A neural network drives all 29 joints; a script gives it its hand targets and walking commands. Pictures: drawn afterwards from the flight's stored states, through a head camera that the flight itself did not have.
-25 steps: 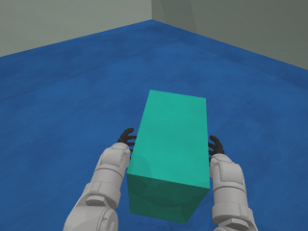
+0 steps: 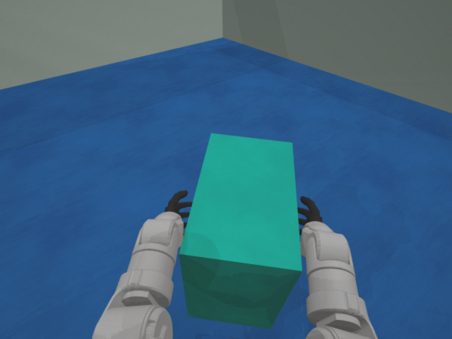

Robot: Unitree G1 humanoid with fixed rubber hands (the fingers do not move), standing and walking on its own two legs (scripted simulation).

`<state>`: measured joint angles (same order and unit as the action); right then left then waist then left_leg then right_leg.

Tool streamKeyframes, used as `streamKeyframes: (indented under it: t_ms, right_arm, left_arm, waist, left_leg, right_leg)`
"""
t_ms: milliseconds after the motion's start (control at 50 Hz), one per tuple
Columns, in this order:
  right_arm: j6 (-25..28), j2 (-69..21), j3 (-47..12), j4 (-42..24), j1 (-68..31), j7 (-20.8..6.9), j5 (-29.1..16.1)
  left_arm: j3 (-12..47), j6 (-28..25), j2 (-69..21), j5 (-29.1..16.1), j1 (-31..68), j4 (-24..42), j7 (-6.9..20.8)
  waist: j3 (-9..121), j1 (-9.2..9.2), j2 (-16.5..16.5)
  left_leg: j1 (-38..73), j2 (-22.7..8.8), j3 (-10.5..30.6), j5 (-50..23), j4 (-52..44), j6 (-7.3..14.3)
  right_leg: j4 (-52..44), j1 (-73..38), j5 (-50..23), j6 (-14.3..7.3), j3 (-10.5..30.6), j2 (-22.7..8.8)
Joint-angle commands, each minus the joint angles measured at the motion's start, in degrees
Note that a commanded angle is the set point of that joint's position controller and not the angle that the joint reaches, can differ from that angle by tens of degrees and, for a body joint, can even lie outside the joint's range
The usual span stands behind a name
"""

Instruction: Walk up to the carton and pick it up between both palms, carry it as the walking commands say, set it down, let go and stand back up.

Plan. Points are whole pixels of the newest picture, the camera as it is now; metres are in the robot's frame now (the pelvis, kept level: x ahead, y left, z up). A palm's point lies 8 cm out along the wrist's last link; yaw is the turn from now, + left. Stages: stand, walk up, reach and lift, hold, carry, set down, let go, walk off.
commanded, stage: reach and lift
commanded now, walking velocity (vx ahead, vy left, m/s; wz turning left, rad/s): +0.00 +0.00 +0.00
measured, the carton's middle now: (240, 229) +0.35 -0.02 +0.01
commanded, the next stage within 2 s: hold in 1.06 s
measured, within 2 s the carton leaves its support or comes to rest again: neither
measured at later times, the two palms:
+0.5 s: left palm (168, 227) +0.32 +0.12 +0.06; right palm (308, 231) +0.30 -0.15 +0.05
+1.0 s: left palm (167, 235) +0.30 +0.12 +0.05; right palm (310, 235) +0.29 -0.15 +0.05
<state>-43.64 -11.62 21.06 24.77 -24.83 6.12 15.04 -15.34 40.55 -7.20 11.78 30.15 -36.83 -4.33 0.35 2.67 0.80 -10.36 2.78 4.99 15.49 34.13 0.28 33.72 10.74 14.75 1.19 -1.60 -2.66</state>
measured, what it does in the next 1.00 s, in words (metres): stands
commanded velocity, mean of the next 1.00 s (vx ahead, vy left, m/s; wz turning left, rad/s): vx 0.00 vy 0.00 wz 0.00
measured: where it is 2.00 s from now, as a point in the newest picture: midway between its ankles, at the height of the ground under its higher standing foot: outside the picture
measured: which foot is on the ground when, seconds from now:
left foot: down 0.00-1.00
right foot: down 0.00-1.00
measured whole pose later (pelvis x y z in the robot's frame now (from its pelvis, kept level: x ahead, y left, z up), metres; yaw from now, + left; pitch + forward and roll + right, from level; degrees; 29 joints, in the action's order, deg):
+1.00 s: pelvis +0.00 -0.01 +0.00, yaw +0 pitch -9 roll +0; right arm -44.0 -11.2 17.6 23.4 -22.9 4.7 14.9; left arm -12.1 42.7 -7.5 12.1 24.0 -29.1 -4.2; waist 0.3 1.2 0.8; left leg -10.1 2.3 5.0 15.0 33.6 -0.3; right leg 33.7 10.8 14.4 1.2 -1.5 -2.2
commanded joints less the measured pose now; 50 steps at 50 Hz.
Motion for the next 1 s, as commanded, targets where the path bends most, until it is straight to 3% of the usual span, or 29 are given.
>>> streamKeyframes:
  t_ms: [0,20,40,80,100,140,180,240,300,340,380,420,440,500,560,580,600,620,660,700,720,800,820,860,880,900,940,960,980]
  right_arm:
    - [2.64,-61.05,-37.71,-2.63,-52.07,-17.07,-16.9]
    - [2.23,-60.63,-36.27,2.1,-46.69,-17.46,-16.28]
    - [2.3,-62.52,-37.56,1.17,-46.2,-17.5,-17.1]
    - [2.94,-63.42,-39.37,-0.44,-47.77,-17.67,-18.12]
    - [3.09,-62.34,-39.04,-2.04,-49.98,-17.54,-18.18]
    - [2.56,-62.95,-38.54,0.8,-48.88,-17.56,-18.17]
    - [2.53,-61.15,-38.21,-0.05,-48.71,-17.36,-17.9]
    - [3.0,-62.14,-39.69,-1.19,-50.03,-17.28,-18.73]
    - [3.57,-61.17,-39.42,-3.33,-47.57,-16.95,-17.78]
    - [2.55,-64.0,-39.26,1.98,-44.82,-17.33,-17.93]
    - [2.65,-60.35,-36.74,1.89,-44.84,-17.35,-17.07]
    - [3.0,-60.39,-38.5,-2.28,-47.63,-17.4,-17.83]
    - [3.28,-60.86,-39.48,-1.2,-46.79,-17.03,-19.17]
    - [2.56,-62.54,-39.28,-0.15,-43.03,-17.12,-17.39]
    - [2.47,-62.16,-38.36,1.65,-41.09,-17.14,-17.13]
    - [2.82,-62.36,-40.69,-2.31,-43.34,-16.83,-18.56]
    - [2.64,-62.14,-39.75,-1.74,-41.16,-17.01,-18.88]
    - [2.63,-62.1,-39.17,-0.2,-40.85,-16.99,-17.47]
    - [2.9,-62.94,-41.73,-3.61,-42.49,-17.22,-19.51]
    - [2.87,-61.73,-41.09,-4.48,-42.56,-17.06,-19.59]
    - [2.41,-60.84,-41.91,-4.89,-41.81,-16.88,-19.43]
    - [2.89,-62.03,-41.53,-5.37,-40.27,-17.43,-19.81]
    - [2.69,-61.54,-40.27,-3.79,-41.27,-17.34,-19.25]
    - [2.49,-62.03,-42.02,-5.9,-37.06,-17.23,-18.84]
    - [2.02,-61.7,-41.29,-3.97,-34.78,-17.33,-18.41]
    - [2.49,-61.48,-42.45,-7.1,-37.95,-17.5,-19.28]
    - [2.12,-63.68,-43.74,-6.69,-38.19,-17.61,-20.08]
    - [1.22,-62.3,-40.97,-2.63,-35.18,-17.57,-18.06]
    - [1.94,-62.59,-41.46,-4.81,-39.02,-17.43,-19.77]
  left_arm:
    - [20.1,-3.51,-59.97,-10.41,36.9,4.74,15.0]
    - [20.4,-3.6,-59.8,-10.5,38.26,5.25,14.74]
    - [23.32,-4.51,-59.8,-11.64,41.78,12.31,14.35]
    - [25.54,-4.68,-61.11,-13.13,43.69,12.98,14.67]
    - [21.71,-3.89,-60.53,-10.67,36.67,6.75,14.82]
    - [20.83,-3.88,-58.47,-10.43,37.42,6.85,14.66]
    - [22.2,-3.42,-59.87,-10.22,37.67,7.2,14.67]
    - [23.06,-4.0,-60.27,-11.93,40.07,10.17,14.77]
    - [25.51,-3.57,-61.04,-11.91,36.88,10.19,15.36]
    - [24.86,-4.22,-58.86,-12.78,41.88,12.45,14.97]
    - [24.76,-2.95,-60.14,-11.06,37.18,9.49,15.07]
    - [23.14,-3.18,-59.62,-10.45,35.74,9.13,15.14]
    - [25.22,-3.87,-60.58,-12.71,39.24,10.67,15.1]
    - [23.93,-3.53,-59.22,-11.42,35.9,10.19,15.24]
    - [25.71,-3.36,-60.5,-12.2,38.61,11.59,15.51]
    - [25.94,-3.6,-59.89,-13.19,36.56,11.87,15.71]
    - [26.92,-3.31,-59.9,-12.51,35.41,14.26,15.53]
    - [25.96,-3.05,-59.8,-12.28,37.13,11.71,15.8]
    - [28.0,-3.46,-59.87,-12.98,36.52,14.54,15.38]
    - [28.74,-2.69,-61.44,-13.52,34.46,14.55,15.38]
    - [27.53,-2.45,-61.43,-13.31,31.32,11.92,15.65]
    - [30.2,-3.25,-60.56,-14.13,37.31,18.93,15.4]
    - [29.41,-2.6,-61.69,-13.4,35.44,15.16,15.41]
    - [32.22,-2.46,-62.29,-14.4,32.85,19.77,15.17]
    - [32.82,-2.2,-62.6,-14.97,35.1,20.64,15.22]
    - [31.89,-2.52,-61.31,-14.44,33.64,19.58,15.33]
    - [30.76,-2.56,-60.24,-14.58,33.01,19.03,15.38]
    - [29.76,-2.01,-60.16,-14.14,33.06,17.71,15.34]
    - [29.81,-1.69,-60.91,-14.0,31.34,16.58,15.72]
  waist:
    - [19.94,-8.51,-4.46]
    - [16.11,-6.98,-3.0]
    - [19.56,-7.3,-2.92]
    - [24.85,-7.55,-2.74]
    - [20.07,-9.29,-3.27]
    - [19.47,-9.79,-4.29]
    - [17.59,-8.01,-2.44]
    - [20.3,-7.83,-3.09]
    - [25.01,-7.27,-2.45]
    - [21.57,-7.69,-4.71]
    - [18.51,-6.44,-1.24]
    - [18.09,-8.04,-3.12]
    - [19.86,-7.6,-0.36]
    - [19.4,-7.92,-3.77]
    - [19.73,-6.62,-1.6]
    - [20.89,-7.37,-5.04]
    - [19.7,-6.94,-1.58]
    - [19.94,-6.47,-2.89]
    - [22.97,-8.19,-3.11]
    - [23.04,-6.49,-1.97]
    - [21.31,-7.27,-2.84]
    - [22.65,-6.48,-0.22]
    - [21.03,-6.15,-0.26]
    - [24.05,-5.0,-0.89]
    - [21.59,-3.99,-0.3]
    - [25.66,-6.09,0.08]
    - [22.5,-6.7,-1.92]
    - [17.72,-4.99,-3.51]
    - [17.57,-5.95,-1.69]
  left_leg:
    - [-0.18,1.28,-1.37,-4.03,-9.06,0.79]
    - [-0.03,1.2,-1.45,-4.17,-9.7,0.59]
    - [2.09,1.11,-1.0,-8.07,-9.35,0.29]
    - [2.91,1.17,-1.49,-8.54,-8.34,0.15]
    - [2.33,0.99,-1.27,-6.96,-9.08,0.69]
    - [0.33,0.85,-1.38,-7.58,-9.4,0.9]
    - [0.88,0.81,-1.32,-6.36,-9.62,0.68]
    - [1.95,1.0,-1.02,-7.73,-9.01,0.81]
    - [4.41,1.38,-1.2,-14.4,-8.18,0.25]
    - [3.12,0.72,-0.99,-6.97,-8.89,0.99]
    - [0.89,0.38,-0.44,-8.48,-10.13,0.12]
    - [1.05,0.91,-1.22,-7.47,-9.4,0.47]
    - [1.33,0.86,-1.28,-9.36,-9.14,0.38]
    - [1.41,1.12,-1.66,-8.48,-9.3,0.8]
    - [1.56,1.01,-1.39,-8.02,-9.03,0.52]
    - [2.34,0.96,-1.41,-10.85,-8.49,1.16]
    - [2.69,1.22,-1.43,-11.02,-8.9,0.7]
    - [2.17,0.53,-1.11,-9.72,-8.88,0.65]
    - [2.98,0.61,-0.6,-13.64,-8.41,0.77]
    - [2.51,0.66,-0.55,-11.4,-8.66,0.46]
    - [2.11,0.33,-0.38,-12.98,-9.56,0.7]
    - [2.13,0.58,0.15,-10.41,-9.1,0.37]
    - [1.56,0.5,-0.02,-9.87,-9.17,0.58]
    - [4.25,1.12,0.13,-16.0,-8.63,0.08]
    - [2.88,0.58,0.71,-13.84,-8.5,0.06]
    - [2.59,0.81,0.51,-11.92,-8.36,0.44]
    - [0.31,1.3,-0.54,-8.15,-9.22,0.92]
    - [0.08,1.17,-0.04,-5.19,-9.4,1.29]
    - [0.14,0.55,0.27,-5.6,-9.75,1.36]
  right_leg:
    - [-8.7,-10.71,-3.84,0.5,5.45,6.99]
    - [-8.97,-8.39,-3.59,0.3,5.31,6.96]
    - [-8.54,-9.91,-7.24,0.21,5.23,7.09]
    - [-7.77,-10.71,-7.7,0.22,5.28,7.27]
    - [-8.53,-9.78,-5.99,0.33,5.81,6.76]
    - [-8.91,-10.27,-6.78,0.53,5.71,6.73]
    - [-8.98,-9.19,-5.57,0.48,5.39,6.79]
    - [-8.41,-9.38,-6.15,0.42,5.94,6.73]
    - [-8.24,-12.3,-13.99,0.36,5.92,6.76]
    - [-8.34,-8.8,-5.86,0.52,5.77,6.79]
    - [-8.3,-9.68,-7.7,-0.23,5.31,7.24]
    - [-9.03,-9.15,-6.41,0.32,5.4,6.97]
    - [-8.49,-11.19,-8.93,-0.02,5.78,6.8]
    - [-9.22,-10.02,-6.92,0.73,5.42,6.71]
    - [-9.0,-8.86,-7.27,0.05,5.66,6.72]
    - [-8.91,-10.71,-10.19,0.65,5.8,6.45]
    - [-8.9,-10.52,-10.7,0.47,6.08,6.35]
    - [-8.65,-9.83,-9.54,0.44,5.44,6.63]
    - [-7.95,-11.22,-13.36,0.4,6.17,6.61]
    - [-8.06,-11.98,-11.57,0.15,5.76,6.9]
    - [-8.24,-12.1,-13.51,0.23,5.56,6.73]
    - [-7.52,-11.33,-11.0,-0.26,5.94,7.04]
    - [-7.87,-10.41,-10.5,-0.47,5.8,6.86]
    - [-7.69,-12.14,-16.82,-0.35,5.53,7.21]
    - [-7.51,-10.94,-15.22,-0.44,5.09,7.1]
    - [-7.33,-11.83,-13.2,-0.37,6.05,6.94]
    - [-8.24,-12.4,-9.99,0.18,5.92,6.72]
    - [-9.21,-9.19,-6.62,-0.2,5.89,6.41]
    - [-8.77,-10.32,-7.34,-0.24,6.14,6.15]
